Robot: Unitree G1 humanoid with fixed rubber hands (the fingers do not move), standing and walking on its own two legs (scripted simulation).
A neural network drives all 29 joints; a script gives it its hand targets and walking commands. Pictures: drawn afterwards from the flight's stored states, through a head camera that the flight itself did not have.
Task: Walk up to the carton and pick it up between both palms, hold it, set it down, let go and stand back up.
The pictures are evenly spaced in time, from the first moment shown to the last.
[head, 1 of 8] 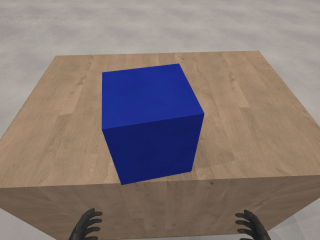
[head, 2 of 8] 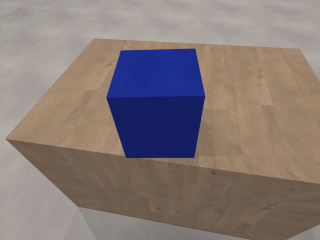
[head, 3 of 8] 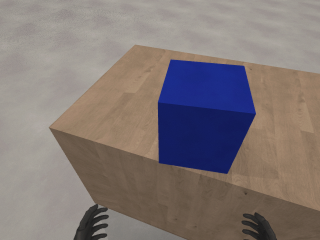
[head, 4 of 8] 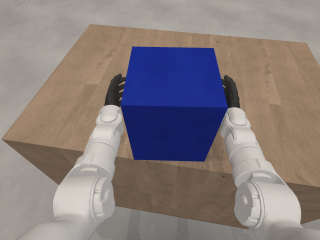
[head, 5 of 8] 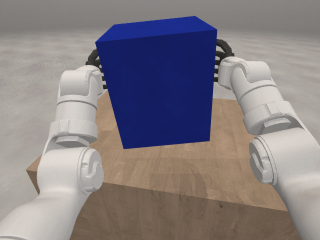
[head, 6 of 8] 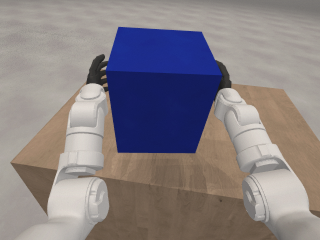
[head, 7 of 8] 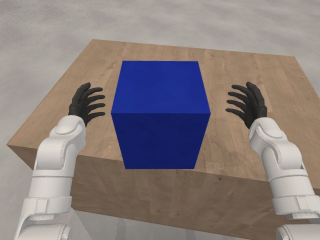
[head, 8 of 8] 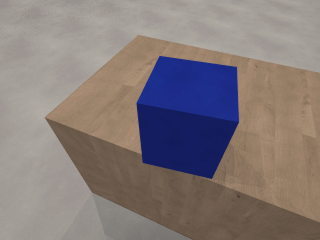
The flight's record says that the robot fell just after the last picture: no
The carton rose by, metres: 0.24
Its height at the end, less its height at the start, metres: +0.00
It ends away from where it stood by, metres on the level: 0.03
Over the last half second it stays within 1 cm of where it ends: yes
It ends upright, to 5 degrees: yes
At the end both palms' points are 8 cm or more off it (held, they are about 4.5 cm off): yes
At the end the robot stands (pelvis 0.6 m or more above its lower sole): yes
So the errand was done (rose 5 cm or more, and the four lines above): yes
